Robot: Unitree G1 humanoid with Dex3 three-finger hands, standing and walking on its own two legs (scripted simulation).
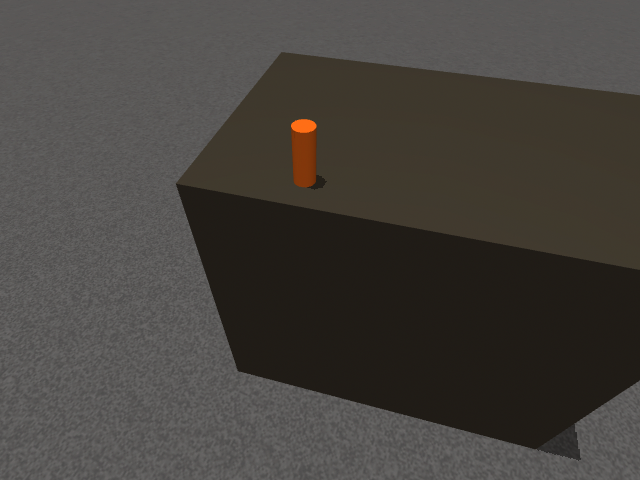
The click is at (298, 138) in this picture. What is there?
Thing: slim round
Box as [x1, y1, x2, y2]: [291, 119, 316, 186]
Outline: 300,119 294,121 291,124 293,179 294,182 299,186 309,186 313,184 315,181 316,125 314,122 310,120
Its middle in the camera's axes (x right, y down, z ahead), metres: -0.03 -0.15 +0.68
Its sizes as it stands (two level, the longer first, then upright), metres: 0.042 0.042 0.113
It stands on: a support 0.80 m high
